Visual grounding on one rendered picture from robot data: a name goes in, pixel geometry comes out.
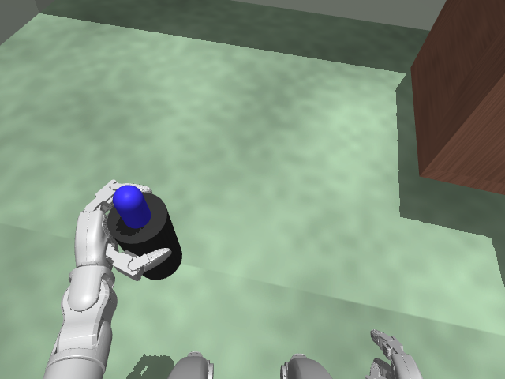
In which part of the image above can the bottle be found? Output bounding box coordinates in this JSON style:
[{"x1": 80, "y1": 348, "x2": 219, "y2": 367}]
[{"x1": 107, "y1": 185, "x2": 182, "y2": 280}]

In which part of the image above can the right robot hand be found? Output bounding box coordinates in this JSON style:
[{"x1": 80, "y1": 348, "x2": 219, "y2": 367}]
[{"x1": 365, "y1": 329, "x2": 423, "y2": 379}]

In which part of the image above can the left robot arm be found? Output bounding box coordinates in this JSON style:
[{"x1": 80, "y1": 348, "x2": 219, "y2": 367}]
[{"x1": 43, "y1": 265, "x2": 118, "y2": 379}]

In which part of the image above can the left robot hand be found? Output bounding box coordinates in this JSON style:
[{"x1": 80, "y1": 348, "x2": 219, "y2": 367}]
[{"x1": 74, "y1": 180, "x2": 172, "y2": 281}]

